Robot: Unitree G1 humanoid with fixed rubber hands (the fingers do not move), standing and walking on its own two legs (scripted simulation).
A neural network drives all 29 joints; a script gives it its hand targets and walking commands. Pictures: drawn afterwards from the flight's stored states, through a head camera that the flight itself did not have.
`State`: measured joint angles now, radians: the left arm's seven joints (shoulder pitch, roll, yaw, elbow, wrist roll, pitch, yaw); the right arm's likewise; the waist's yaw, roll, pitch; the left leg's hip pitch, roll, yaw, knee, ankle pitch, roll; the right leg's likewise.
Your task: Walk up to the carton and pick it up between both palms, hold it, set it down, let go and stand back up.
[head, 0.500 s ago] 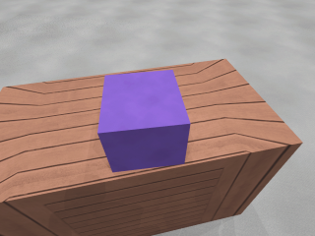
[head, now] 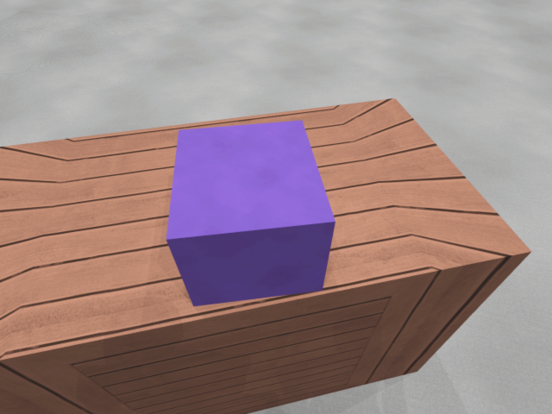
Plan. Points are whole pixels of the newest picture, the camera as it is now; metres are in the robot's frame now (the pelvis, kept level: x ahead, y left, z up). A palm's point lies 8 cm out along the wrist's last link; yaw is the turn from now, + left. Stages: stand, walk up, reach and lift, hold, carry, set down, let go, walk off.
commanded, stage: stand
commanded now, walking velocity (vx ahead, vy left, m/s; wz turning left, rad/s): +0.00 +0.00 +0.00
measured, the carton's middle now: (249, 209) +0.45 +0.05 +0.04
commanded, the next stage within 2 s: none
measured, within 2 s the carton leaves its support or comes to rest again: neither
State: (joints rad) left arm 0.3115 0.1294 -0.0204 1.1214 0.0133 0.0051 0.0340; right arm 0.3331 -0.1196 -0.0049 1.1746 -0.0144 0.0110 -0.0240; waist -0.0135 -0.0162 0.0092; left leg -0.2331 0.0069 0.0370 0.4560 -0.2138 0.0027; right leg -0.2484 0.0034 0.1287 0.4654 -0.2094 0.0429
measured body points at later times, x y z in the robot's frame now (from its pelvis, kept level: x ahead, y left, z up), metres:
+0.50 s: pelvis +0.02 +0.00 +0.00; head +0.03 +0.00 +0.45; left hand -0.01 +0.21 -0.16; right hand -0.01 -0.22 -0.16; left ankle +0.02 +0.12 -0.74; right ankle +0.03 -0.15 -0.74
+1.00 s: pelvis +0.02 +0.01 +0.00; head +0.03 +0.00 +0.45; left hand +0.00 +0.21 -0.16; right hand +0.00 -0.20 -0.16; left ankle +0.02 +0.12 -0.74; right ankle +0.03 -0.15 -0.74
